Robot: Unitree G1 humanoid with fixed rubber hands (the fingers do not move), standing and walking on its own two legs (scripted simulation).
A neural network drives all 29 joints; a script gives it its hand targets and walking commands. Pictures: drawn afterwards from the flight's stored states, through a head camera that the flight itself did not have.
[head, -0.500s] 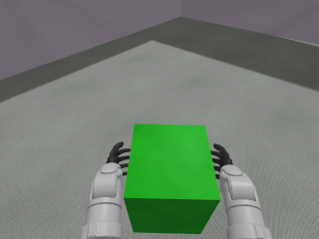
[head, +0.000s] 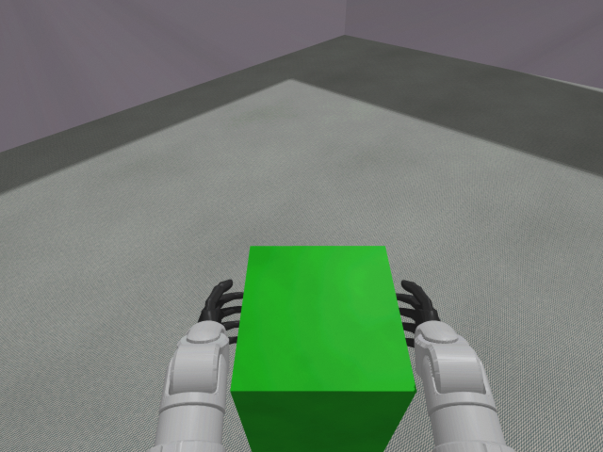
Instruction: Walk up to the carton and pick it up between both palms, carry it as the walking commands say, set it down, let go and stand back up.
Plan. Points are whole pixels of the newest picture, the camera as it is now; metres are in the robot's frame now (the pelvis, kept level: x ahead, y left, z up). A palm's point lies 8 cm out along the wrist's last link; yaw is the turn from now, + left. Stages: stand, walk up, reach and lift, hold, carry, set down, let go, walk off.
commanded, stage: hold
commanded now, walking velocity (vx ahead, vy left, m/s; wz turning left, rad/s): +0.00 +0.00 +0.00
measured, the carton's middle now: (317, 352) +0.30 +0.00 -0.03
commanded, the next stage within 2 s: carry in 0.82 s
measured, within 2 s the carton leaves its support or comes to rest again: neither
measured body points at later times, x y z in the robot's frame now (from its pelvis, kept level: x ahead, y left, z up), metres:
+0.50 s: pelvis +0.00 +0.01 +0.00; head -0.05 +0.01 +0.45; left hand +0.31 +0.15 +0.04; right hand +0.30 -0.15 +0.04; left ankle +0.02 +0.14 -0.75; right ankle +0.00 -0.14 -0.75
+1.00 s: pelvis -0.01 +0.00 -0.02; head -0.03 +0.00 +0.43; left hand +0.29 +0.16 +0.04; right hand +0.30 -0.14 +0.04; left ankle +0.02 +0.14 -0.75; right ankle +0.00 -0.14 -0.75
